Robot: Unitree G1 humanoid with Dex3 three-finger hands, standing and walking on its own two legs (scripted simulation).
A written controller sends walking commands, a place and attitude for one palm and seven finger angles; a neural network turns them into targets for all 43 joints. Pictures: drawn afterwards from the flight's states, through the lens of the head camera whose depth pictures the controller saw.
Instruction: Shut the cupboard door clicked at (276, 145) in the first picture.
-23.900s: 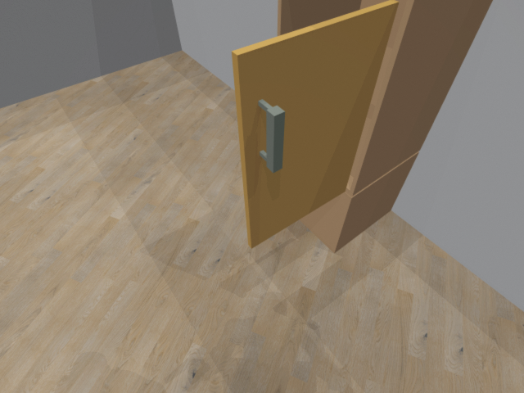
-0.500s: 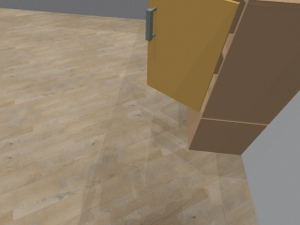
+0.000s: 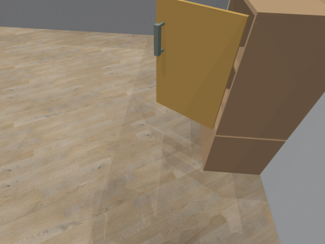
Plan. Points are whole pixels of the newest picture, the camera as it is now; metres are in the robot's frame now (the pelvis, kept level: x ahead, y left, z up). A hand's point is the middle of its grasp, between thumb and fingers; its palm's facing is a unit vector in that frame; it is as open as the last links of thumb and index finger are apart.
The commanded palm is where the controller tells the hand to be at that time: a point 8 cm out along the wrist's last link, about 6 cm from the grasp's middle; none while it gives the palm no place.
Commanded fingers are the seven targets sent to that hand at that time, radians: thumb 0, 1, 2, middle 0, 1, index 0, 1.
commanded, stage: let the arm hang, fingers relaxed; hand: left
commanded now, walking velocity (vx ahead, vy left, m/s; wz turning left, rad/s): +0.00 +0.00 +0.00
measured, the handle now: (160, 39) +0.95 +0.05 +0.08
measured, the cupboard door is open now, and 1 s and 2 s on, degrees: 59 59 59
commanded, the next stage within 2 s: look to check the result in 0.08 s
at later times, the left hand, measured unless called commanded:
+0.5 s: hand out of the picture -0.02 +0.17 -0.18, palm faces +0.02 -0.98 -0.19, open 7.4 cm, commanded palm none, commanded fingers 0.00 0.90 0.90 -0.20 -0.30 -0.20 -0.30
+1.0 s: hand out of the picture +0.01 +0.19 -0.19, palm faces +0.14 -0.97 -0.21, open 7.4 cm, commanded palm none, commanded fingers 0.00 0.90 0.90 -0.20 -0.30 -0.20 -0.30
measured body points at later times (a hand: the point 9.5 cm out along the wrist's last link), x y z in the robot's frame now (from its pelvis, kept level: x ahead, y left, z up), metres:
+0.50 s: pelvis +0.01 +0.00 +0.00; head +0.02 +0.00 +0.45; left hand -0.02 +0.22 -0.16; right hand -0.01 -0.22 -0.16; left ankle +0.04 +0.09 -0.74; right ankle -0.03 -0.12 -0.74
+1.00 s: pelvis +0.01 +0.00 -0.01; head +0.04 +0.01 +0.43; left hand +0.01 +0.24 -0.17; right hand +0.03 -0.23 -0.17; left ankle +0.04 +0.09 -0.74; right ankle -0.03 -0.12 -0.74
